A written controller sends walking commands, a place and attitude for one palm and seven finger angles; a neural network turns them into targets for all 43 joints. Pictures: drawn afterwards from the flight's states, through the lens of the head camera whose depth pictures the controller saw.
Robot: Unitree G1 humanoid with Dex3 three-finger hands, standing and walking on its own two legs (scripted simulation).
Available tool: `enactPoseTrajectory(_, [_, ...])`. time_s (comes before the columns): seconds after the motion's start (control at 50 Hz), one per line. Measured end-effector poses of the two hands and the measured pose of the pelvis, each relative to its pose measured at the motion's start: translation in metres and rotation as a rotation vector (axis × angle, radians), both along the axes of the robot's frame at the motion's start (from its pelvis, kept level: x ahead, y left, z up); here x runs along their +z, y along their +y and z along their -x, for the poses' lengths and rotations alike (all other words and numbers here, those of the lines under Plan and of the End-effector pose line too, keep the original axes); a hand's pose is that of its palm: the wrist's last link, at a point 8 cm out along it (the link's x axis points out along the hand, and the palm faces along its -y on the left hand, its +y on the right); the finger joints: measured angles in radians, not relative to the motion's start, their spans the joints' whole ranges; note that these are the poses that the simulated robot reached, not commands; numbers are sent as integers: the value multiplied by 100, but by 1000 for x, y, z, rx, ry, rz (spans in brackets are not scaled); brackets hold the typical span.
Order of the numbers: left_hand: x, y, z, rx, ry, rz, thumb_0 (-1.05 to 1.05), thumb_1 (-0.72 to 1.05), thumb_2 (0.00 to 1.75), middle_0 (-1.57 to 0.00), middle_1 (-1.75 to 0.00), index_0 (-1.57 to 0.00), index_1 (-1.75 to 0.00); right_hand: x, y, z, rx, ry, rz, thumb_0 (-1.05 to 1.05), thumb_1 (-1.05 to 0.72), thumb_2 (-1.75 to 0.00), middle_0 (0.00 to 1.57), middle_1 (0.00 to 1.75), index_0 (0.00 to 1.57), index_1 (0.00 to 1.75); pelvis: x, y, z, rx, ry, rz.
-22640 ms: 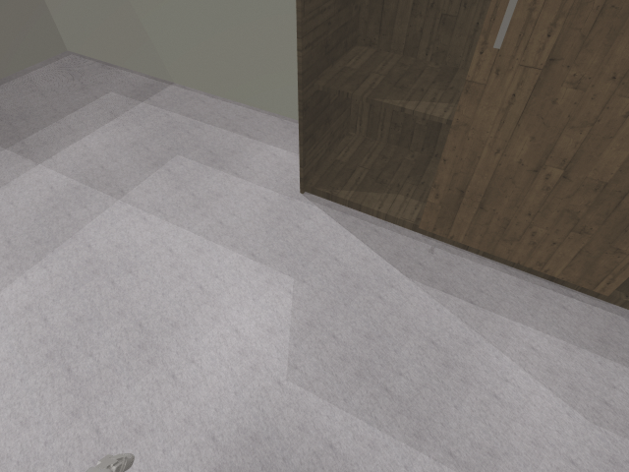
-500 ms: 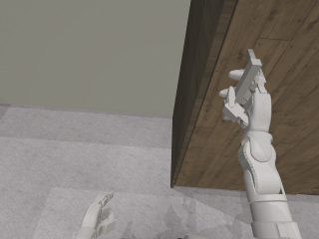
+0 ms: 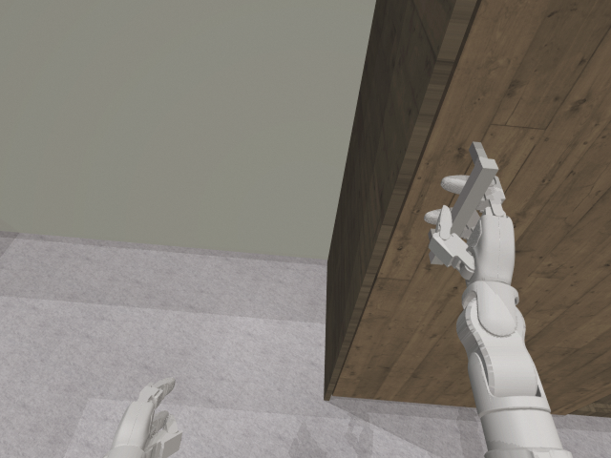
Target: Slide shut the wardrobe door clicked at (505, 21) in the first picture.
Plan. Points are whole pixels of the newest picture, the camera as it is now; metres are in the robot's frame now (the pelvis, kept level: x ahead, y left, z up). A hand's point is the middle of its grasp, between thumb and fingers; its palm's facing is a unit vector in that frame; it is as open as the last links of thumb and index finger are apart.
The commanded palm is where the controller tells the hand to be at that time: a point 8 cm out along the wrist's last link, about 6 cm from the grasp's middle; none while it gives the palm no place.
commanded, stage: loosen the grip on the handle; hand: right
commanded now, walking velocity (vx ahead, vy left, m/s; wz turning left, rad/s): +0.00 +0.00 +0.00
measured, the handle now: (455, 208) +0.40 -0.17 +0.15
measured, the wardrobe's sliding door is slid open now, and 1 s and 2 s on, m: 0.00 0.00 0.00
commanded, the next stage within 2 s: slip the hand off the handle in 0.68 s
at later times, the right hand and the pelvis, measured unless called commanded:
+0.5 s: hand (440, 236) +0.35 -0.14 +0.14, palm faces +0.17 +0.98 -0.09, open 12.8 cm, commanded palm +0.32 -0.19 +0.14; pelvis -0.04 -0.01 -0.01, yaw +0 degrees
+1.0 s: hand (445, 240) +0.35 -0.15 +0.14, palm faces +0.15 +0.98 -0.10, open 14.7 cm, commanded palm +0.32 -0.21 +0.14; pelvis -0.02 -0.02 -0.01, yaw +1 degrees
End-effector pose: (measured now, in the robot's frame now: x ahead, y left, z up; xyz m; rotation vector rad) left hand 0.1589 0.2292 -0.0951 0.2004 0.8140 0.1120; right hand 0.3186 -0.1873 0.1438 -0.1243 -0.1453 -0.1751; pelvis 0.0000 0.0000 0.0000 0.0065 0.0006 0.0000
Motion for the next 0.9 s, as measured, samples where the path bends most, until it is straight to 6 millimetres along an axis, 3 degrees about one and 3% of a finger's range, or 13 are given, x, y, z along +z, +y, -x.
enactPoseTrajectory(0.12, [0,-4,5,12,17,0,1,91,90,-20,-30,-20,-30,1,-5,-2,32,1,39,-1,-80,-83,40,140,17,140,1,-5,-3,13,-3,0])
enactPoseTrajectory(0.16, [4,-5,7,7,0,7,1,91,90,-20,-30,-20,-30,0,-12,-13,70,28,78,-2,-73,-82,42,140,20,140,1,-4,3,16,8,10])
enactPoseTrajectory(0.24, [11,-7,11,-8,-94,26,1,91,89,-21,-30,-20,-30,2,-18,-4,50,13,-69,-2,-59,-76,46,141,31,141,-2,-6,12,2,6,24])
enactPoseTrajectory(0.34, [10,-6,26,-10,-138,34,1,91,89,-21,-30,-20,-30,3,-13,1,-29,-3,-43,0,-28,-61,45,139,29,136,-8,-8,24,-4,-3,19])
enactPoseTrajectory(0.48, [-1,-2,62,32,-82,12,1,91,89,-21,-30,-20,-30,1,-5,-3,16,-24,-12,0,25,-35,42,136,28,133,-12,-9,35,0,-7,13])
enactPoseTrajectory(0.64, [-13,-1,89,70,4,-2,1,91,90,-21,-30,-20,-30,-2,-7,-5,35,-35,-11,0,49,-23,34,126,28,124,-11,-15,33,12,-1,8])
enactPoseTrajectory(0.74, [-14,-6,85,62,15,-3,1,91,90,-21,-30,-20,-30,-2,-6,-4,37,-40,-15,-1,53,-21,33,125,26,119,-11,-19,29,13,2,7])
enactPoseTrajectory(0.9, [-7,-17,57,33,-34,12,1,91,90,-21,-30,-20,-30,-2,-5,-2,36,-35,-9,-1,55,-20,33,122,23,116,-10,-22,23,15,3,9])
